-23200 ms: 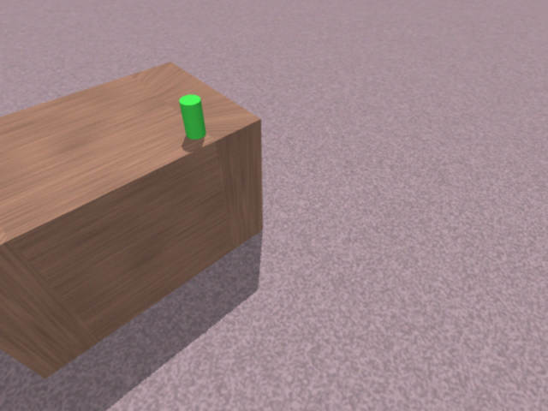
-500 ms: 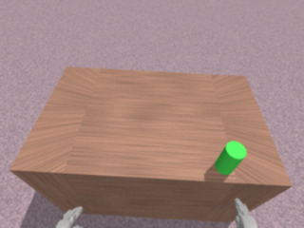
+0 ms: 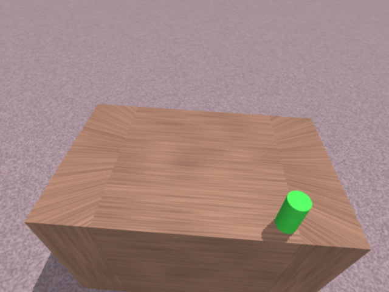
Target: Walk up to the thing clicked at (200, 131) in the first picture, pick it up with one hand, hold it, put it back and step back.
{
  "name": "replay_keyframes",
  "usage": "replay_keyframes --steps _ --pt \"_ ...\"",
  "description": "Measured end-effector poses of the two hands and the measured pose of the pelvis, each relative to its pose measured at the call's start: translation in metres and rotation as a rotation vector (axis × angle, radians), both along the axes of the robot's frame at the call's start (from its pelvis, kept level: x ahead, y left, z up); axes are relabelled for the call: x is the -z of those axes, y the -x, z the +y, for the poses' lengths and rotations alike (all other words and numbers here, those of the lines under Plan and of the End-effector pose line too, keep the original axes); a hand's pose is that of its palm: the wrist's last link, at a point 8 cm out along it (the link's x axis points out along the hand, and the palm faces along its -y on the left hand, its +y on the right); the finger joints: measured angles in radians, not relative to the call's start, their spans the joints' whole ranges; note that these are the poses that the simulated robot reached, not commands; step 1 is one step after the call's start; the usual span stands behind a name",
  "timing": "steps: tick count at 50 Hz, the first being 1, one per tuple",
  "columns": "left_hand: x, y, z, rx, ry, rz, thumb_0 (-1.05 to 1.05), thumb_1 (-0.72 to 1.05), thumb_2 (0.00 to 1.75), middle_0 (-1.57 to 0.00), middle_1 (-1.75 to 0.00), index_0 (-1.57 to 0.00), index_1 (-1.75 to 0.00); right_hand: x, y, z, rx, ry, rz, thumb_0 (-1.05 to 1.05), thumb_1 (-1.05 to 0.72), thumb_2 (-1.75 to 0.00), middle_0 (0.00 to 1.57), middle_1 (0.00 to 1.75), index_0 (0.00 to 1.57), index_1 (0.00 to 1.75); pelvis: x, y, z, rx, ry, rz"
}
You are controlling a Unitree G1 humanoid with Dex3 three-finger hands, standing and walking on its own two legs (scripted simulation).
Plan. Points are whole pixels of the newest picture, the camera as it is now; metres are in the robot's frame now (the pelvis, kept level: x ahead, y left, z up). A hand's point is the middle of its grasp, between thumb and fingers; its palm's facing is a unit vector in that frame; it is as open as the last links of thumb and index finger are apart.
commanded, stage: home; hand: right
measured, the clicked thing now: (292, 212) +0.39 -0.26 -0.12
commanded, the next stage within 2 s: stand in 1.50 s
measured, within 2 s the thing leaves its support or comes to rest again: neither
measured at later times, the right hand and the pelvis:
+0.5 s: hand out of the picture +0.05 -0.27 -0.15, palm faces -0.05 +0.93 -0.36, open 17.3 cm; pelvis -0.01 -0.01 +0.00, yaw +0 degrees
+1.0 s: hand out of the picture +0.08 -0.27 -0.15, palm faces -0.05 +0.93 -0.36, open 17.3 cm; pelvis +0.01 -0.01 +0.00, yaw +1 degrees
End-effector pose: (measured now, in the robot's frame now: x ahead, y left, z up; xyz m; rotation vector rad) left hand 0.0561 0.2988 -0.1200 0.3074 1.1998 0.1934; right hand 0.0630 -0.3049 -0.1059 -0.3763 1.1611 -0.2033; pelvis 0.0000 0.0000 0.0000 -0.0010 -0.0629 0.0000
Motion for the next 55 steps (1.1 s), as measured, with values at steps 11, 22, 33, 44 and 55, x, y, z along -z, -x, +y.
replay_keyframes --steps 11,22,33,44,55 --pt "0.003 0.028 -0.009 -0.018 0.011 0.071 0.01 0.9 0.9 -0.2 -0.29 -0.2 -0.3 0.009 0.019 0.003 0.008 -0.033 0.057 -0.01 0.49 -0.08 0.07 0.06 0.07 0.06 -0.002 0.01 -0.005 -0.003 -0.001 -0.001" --pt "0.002 0.031 -0.011 -0.031 0.0 0.092 0.01 0.9 0.9 -0.2 -0.29 -0.2 -0.3 0.011 0.022 -0.004 0.018 -0.034 0.087 -0.01 0.5 -0.08 0.07 0.05 0.07 0.06 -0.003 0.01 -0.009 -0.006 0.0 0.008" --pt "0.0 0.01 -0.014 -0.02 0.002 0.064 0.01 0.9 0.9 -0.2 -0.29 -0.2 -0.3 0.009 0.01 -0.007 0.02 -0.03 0.077 -0.01 0.5 -0.07 0.07 0.05 0.06 0.06 -0.003 0.003 -0.011 -0.007 0.001 0.015" --pt "-0.001 -0.011 -0.016 -0.011 0.004 0.043 0.01 0.9 0.9 -0.2 -0.29 -0.2 -0.3 0.009 -0.004 -0.005 0.018 -0.033 0.071 -0.01 0.51 -0.07 0.07 0.05 0.06 0.06 -0.004 -0.005 -0.011 -0.008 0.002 0.024" --pt "-0.002 -0.02 -0.014 -0.011 0.001 0.041 0.01 0.9 0.9 -0.2 -0.29 -0.2 -0.3 0.009 -0.013 -0.004 0.023 -0.031 0.071 -0.01 0.51 -0.07 0.07 0.05 0.06 0.06 -0.004 -0.012 -0.009 -0.008 0.002 0.027"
